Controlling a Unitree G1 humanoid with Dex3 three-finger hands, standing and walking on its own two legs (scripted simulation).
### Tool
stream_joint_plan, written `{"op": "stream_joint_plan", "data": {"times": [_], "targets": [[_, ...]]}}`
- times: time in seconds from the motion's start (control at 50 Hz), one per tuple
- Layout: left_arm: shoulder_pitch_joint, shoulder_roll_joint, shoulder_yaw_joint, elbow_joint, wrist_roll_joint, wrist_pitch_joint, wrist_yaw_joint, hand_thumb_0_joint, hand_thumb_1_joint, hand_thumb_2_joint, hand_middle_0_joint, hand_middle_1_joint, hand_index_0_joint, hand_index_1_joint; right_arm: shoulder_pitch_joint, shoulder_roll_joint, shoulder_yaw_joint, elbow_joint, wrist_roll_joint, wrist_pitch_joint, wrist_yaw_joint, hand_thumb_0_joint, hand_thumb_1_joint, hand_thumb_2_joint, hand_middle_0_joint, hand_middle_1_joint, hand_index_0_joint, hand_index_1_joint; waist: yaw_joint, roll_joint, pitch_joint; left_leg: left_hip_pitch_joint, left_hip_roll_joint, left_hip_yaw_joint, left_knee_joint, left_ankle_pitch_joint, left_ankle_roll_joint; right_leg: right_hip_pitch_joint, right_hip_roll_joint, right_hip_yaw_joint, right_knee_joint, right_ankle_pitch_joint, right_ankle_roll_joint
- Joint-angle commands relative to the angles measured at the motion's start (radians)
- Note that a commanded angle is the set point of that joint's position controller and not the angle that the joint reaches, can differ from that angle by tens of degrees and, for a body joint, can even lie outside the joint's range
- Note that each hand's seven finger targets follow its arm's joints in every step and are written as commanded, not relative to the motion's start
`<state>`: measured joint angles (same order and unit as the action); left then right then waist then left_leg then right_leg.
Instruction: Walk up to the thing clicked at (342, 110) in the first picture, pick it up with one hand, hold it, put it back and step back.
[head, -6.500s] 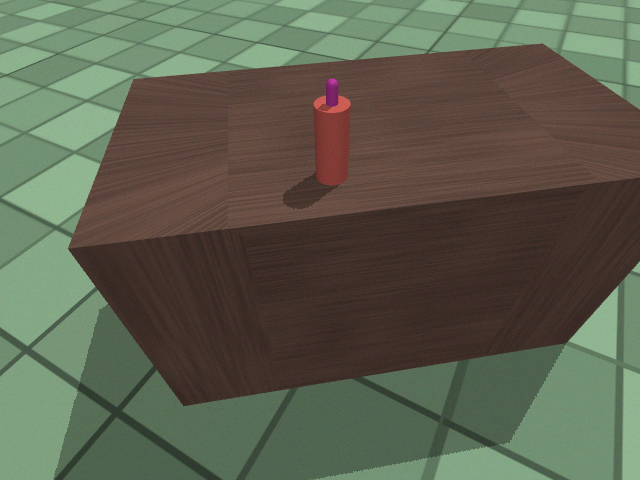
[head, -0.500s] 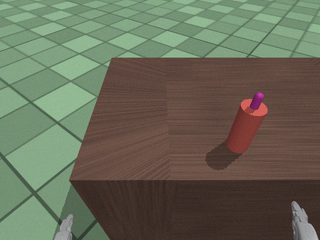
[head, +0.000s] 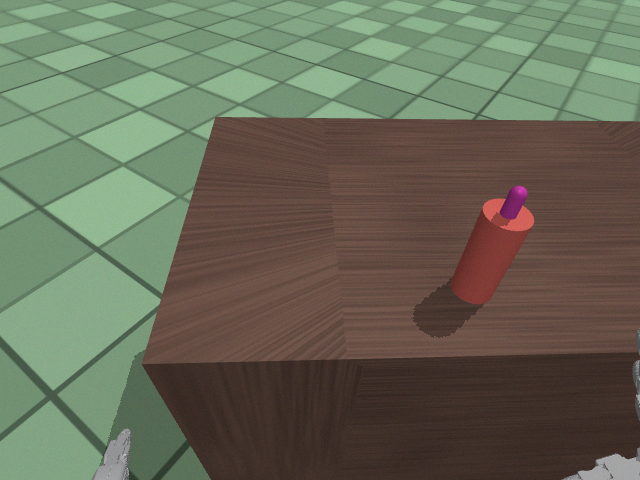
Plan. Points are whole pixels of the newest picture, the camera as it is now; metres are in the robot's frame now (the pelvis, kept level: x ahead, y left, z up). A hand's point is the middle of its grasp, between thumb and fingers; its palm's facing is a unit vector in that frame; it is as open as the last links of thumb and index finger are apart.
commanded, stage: rise first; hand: right
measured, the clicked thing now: (493, 244) +0.44 -0.25 +0.08
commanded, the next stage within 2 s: go down in 0.80 s
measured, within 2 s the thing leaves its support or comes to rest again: neither
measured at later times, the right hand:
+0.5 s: hand out of the picture +0.18 -0.29 +0.11, palm faces +0.39 +0.81 -0.43, open 17.4 cm
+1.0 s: hand out of the picture +0.19 -0.29 +0.13, palm faces +0.42 +0.79 -0.44, open 17.3 cm
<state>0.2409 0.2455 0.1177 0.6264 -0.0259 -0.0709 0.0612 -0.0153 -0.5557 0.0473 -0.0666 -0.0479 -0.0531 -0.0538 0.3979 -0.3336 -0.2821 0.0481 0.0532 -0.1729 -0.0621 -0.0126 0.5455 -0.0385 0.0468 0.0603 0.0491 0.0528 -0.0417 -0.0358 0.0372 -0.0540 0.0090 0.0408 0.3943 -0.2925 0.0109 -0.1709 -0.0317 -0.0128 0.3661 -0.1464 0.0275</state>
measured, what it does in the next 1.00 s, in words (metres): stands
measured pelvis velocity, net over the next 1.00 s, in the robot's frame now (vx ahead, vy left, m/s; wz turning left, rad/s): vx -0.01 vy -0.01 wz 0.00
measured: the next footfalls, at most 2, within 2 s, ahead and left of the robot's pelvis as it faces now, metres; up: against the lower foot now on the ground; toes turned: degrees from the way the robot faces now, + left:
none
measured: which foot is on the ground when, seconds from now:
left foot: down 0.00-1.00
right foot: down 0.00-1.00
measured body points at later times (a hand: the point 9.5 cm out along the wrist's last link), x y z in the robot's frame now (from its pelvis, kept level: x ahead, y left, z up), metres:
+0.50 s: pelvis -0.01 -0.01 +0.00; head -0.01 +0.01 +0.45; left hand +0.15 +0.26 -0.09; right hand +0.16 -0.33 +0.13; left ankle -0.05 +0.10 -0.74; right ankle +0.03 -0.14 -0.74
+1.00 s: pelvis -0.01 -0.01 +0.00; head -0.01 +0.01 +0.45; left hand +0.16 +0.25 -0.09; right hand +0.16 -0.33 +0.16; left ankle -0.05 +0.10 -0.74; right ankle +0.03 -0.14 -0.74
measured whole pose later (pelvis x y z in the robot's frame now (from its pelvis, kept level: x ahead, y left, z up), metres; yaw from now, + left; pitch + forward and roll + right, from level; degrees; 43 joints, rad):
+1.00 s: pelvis -0.01 -0.01 +0.00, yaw +0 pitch -3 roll -1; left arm 0.23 0.22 0.17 0.66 -0.01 -0.09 0.03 -0.02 -0.53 0.06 -0.06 -0.06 -0.06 -0.06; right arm 0.42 -0.34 -0.40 -0.15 0.05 -0.33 -0.03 -0.01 0.51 -0.06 0.05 0.06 0.05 0.06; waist -0.05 -0.04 0.05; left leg -0.05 0.02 0.04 0.40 -0.29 0.00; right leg -0.17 -0.02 -0.02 0.38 -0.15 0.02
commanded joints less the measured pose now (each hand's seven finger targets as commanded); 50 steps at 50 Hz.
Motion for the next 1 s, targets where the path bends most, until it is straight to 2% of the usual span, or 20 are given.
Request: {"op": "stream_joint_plan", "data": {"times": [0.0,0.1,0.14,0.24,0.28,0.3,0.34,0.38,0.46,0.54,0.58,0.62,0.7,0.72,0.86,0.88,0.9,0.92,0.94,0.98], "targets": [[-0.062,0.184,0.108,-0.159,0.002,-0.054,0.015,0.0,-0.577,0.048,-0.059,-0.043,-0.046,-0.055,-0.025,-0.223,-0.161,-0.196,0.003,-0.076,-0.008,0.0,0.552,-0.034,0.044,0.055,0.047,0.055,0.002,0.061,-0.078,-0.093,0.022,0.002,-0.082,0.295,-0.039,0.114,0.043,-0.041,-0.011,0.158,-0.062],[-0.056,0.089,0.034,-0.157,-0.009,-0.057,-0.011,0.0,-0.569,0.043,-0.059,-0.044,-0.049,-0.054,-0.041,-0.18,-0.132,-0.26,0.009,-0.101,0.012,0.0,0.552,-0.033,0.045,0.055,0.047,0.055,0.002,0.043,-0.049,-0.11,0.008,0.009,-0.088,0.223,-0.023,0.102,0.036,-0.042,-0.027,0.117,-0.057],[-0.056,0.127,0.075,-0.148,-0.009,-0.057,-0.006,0.0,-0.571,0.049,-0.06,-0.046,-0.049,-0.057,-0.056,-0.213,-0.156,-0.283,0.008,-0.109,0.011,0.0,0.539,-0.038,0.045,0.055,0.048,0.055,0.009,0.015,-0.066,-0.111,0.011,0.008,-0.081,0.255,-0.025,0.113,0.037,-0.041,-0.027,0.137,-0.057],[-0.093,0.147,0.095,-0.145,-0.004,-0.067,-0.003,0.0,-0.572,0.056,-0.06,-0.049,-0.05,-0.06,-0.071,-0.227,-0.184,-0.342,0.01,-0.128,0.007,0.0,0.528,-0.041,0.047,0.055,0.049,0.055,-0.006,-0.007,-0.087,-0.096,0.002,0.014,-0.073,0.242,-0.014,0.128,0.032,-0.032,-0.031,0.144,-0.051],[-0.094,0.125,0.076,-0.155,-0.001,-0.069,-0.005,0.0,-0.576,0.058,-0.059,-0.048,-0.048,-0.06,-0.048,-0.222,-0.188,-0.337,0.008,-0.132,0.006,0.0,0.536,-0.039,0.046,0.055,0.049,0.055,-0.008,0.0,-0.089,-0.083,0.0,0.017,-0.074,0.234,-0.011,0.123,0.031,-0.031,-0.031,0.145,-0.052],[-0.089,0.153,0.104,-0.159,0.0,-0.07,-0.001,0.0,-0.574,0.059,-0.061,-0.051,-0.051,-0.062,-0.049,-0.231,-0.201,-0.348,0.008,-0.135,0.004,0.0,0.515,-0.044,0.048,0.055,0.05,0.055,-0.008,-0.006,-0.104,-0.076,-0.001,0.019,-0.072,0.239,-0.008,0.127,0.032,-0.031,-0.03,0.155,-0.05],[-0.085,0.104,0.063,-0.137,-0.002,-0.068,-0.009,0.0,-0.57,0.06,-0.059,-0.054,-0.051,-0.063,-0.034,-0.223,-0.194,-0.342,0.009,-0.141,0.007,0.0,0.526,-0.042,0.048,0.055,0.05,0.055,-0.022,-0.013,-0.061,-0.088,0.0,0.02,-0.082,0.204,-0.006,0.102,0.035,-0.034,-0.034,0.125,-0.051],[-0.101,0.149,0.107,-0.157,-0.002,-0.071,-0.005,0.0,-0.567,0.058,-0.059,-0.052,-0.051,-0.061,-0.035,-0.219,-0.198,-0.336,0.013,-0.145,0.008,0.0,0.529,-0.042,0.048,0.055,0.05,0.055,-0.011,0.006,-0.055,-0.091,0.0,0.016,-0.088,0.171,-0.005,0.099,0.034,-0.037,-0.039,0.095,-0.05],[-0.074,0.096,0.057,-0.134,-0.006,-0.068,-0.017,0.0,-0.563,0.06,-0.058,-0.055,-0.052,-0.061,-0.032,-0.204,-0.185,-0.365,0.014,-0.157,0.018,0.0,0.535,-0.044,0.047,0.056,0.05,0.056,-0.019,-0.009,-0.046,-0.102,-0.001,0.017,-0.087,0.169,-0.004,0.093,0.035,-0.039,-0.042,0.097,-0.048],[-0.093,0.161,0.115,-0.178,-0.004,-0.077,-0.008,0.0,-0.555,0.057,-0.057,-0.055,-0.054,-0.059,-0.073,-0.226,-0.204,-0.378,0.016,-0.165,0.015,0.0,0.538,-0.044,0.048,0.056,0.051,0.056,-0.001,0.013,-0.063,-0.103,0.0,0.013,-0.099,0.14,-0.006,0.114,0.036,-0.038,-0.044,0.069,-0.051],[-0.075,0.111,0.08,-0.14,-0.007,-0.075,-0.012,0.0,-0.553,0.058,-0.056,-0.055,-0.053,-0.058,-0.062,-0.217,-0.201,-0.373,0.015,-0.171,0.016,0.0,0.549,-0.044,0.047,0.057,0.051,0.057,-0.015,-0.009,-0.045,-0.107,0.0,0.013,-0.092,0.14,-0.002,0.108,0.037,-0.04,-0.046,0.072,-0.048],[-0.089,0.148,0.115,-0.168,-0.005,-0.081,-0.006,0.0,-0.561,0.069,-0.056,-0.057,-0.051,-0.062,-0.071,-0.236,-0.223,-0.382,0.016,-0.175,0.01,0.0,0.55,-0.047,0.046,0.058,0.05,0.058,-0.009,-0.003,-0.064,-0.096,-0.003,0.017,-0.091,0.135,0.0,0.111,0.034,-0.033,-0.048,0.071,-0.047],[-0.049,0.101,0.08,-0.134,-0.006,-0.077,-0.014,0.0,-0.553,0.066,-0.056,-0.057,-0.053,-0.059,-0.044,-0.23,-0.228,-0.4,0.016,-0.184,0.014,0.0,0.556,-0.048,0.046,0.058,0.051,0.058,-0.025,-0.024,-0.059,-0.086,-0.007,0.021,-0.081,0.157,0.004,0.103,0.031,-0.033,-0.049,0.099,-0.044],[-0.057,0.121,0.101,-0.127,-0.006,-0.076,-0.013,0.0,-0.552,0.066,-0.056,-0.058,-0.054,-0.06,-0.034,-0.22,-0.215,-0.386,0.018,-0.181,0.015,0.0,0.548,-0.049,0.047,0.058,0.051,0.058,-0.02,-0.038,-0.048,-0.095,-0.009,0.018,-0.084,0.145,0.006,0.1,0.031,-0.036,-0.05,0.086,-0.043],[-0.108,0.124,0.098,-0.112,-0.002,-0.074,-0.016,0.0,-0.554,0.078,-0.058,-0.066,-0.056,-0.067,-0.053,-0.24,-0.24,-0.41,0.017,-0.186,0.016,0.0,0.528,-0.056,0.049,0.058,0.052,0.058,-0.023,-0.019,-0.074,-0.081,-0.006,0.017,-0.076,0.2,-0.001,0.109,0.03,-0.033,-0.034,0.136,-0.046],[-0.135,0.117,0.087,-0.141,-0.004,-0.078,-0.016,0.0,-0.491,0.004,-0.057,-0.054,-0.073,-0.036,-0.076,-0.238,-0.231,-0.436,0.017,-0.189,0.017,0.0,0.448,-0.089,0.033,0.063,0.043,0.063,-0.02,-0.01,-0.072,-0.086,-0.004,0.016,-0.08,0.198,-0.006,0.103,0.033,-0.032,-0.033,0.127,-0.048],[-0.176,0.092,0.07,-0.151,0.027,-0.082,-0.021,0.0,-0.571,0.081,-0.063,-0.059,-0.056,-0.067,-0.046,-0.136,-0.201,-0.406,-0.008,-0.222,0.026,0.0,0.464,-0.068,0.051,0.057,0.054,0.057,0.004,0.067,-0.09,-0.111,-0.016,0.012,-0.063,0.191,-0.019,0.111,0.035,-0.021,-0.01,0.107,-0.049],[-0.116,0.147,0.12,-0.151,-0.003,-0.08,-0.007,0.0,-0.5,0.009,-0.057,-0.052,-0.071,-0.036,-0.07,-0.291,-0.283,-0.414,0.015,-0.205,0.011,0.0,0.426,-0.092,0.032,0.062,0.042,0.063,-0.032,-0.003,-0.09,-0.077,0.002,0.011,-0.082,0.192,-0.009,0.105,0.039,-0.034,-0.029,0.121,-0.05],[-0.15,0.111,0.09,-0.154,0.029,-0.08,-0.014,0.0,-0.536,0.042,-0.056,-0.051,-0.057,-0.049,-0.056,-0.169,-0.226,-0.393,-0.013,-0.229,0.022,0.0,0.506,-0.083,0.021,0.062,0.037,0.063,0.009,0.072,-0.115,-0.104,-0.01,0.009,-0.064,0.21,-0.023,0.123,0.042,-0.023,-0.008,0.12,-0.053],[-0.121,0.135,0.111,-0.17,0.023,-0.075,-0.008,0.0,-0.536,0.037,-0.056,-0.048,-0.057,-0.046,-0.12,-0.254,-0.303,-0.385,0.0,-0.246,0.027,0.0,0.487,-0.079,0.028,0.06,0.041,0.061,-0.001,0.031,-0.139,-0.108,0.0,-0.001,-0.063,0.214,-0.025,0.14,0.051,-0.026,-0.005,0.122,-0.052]]}}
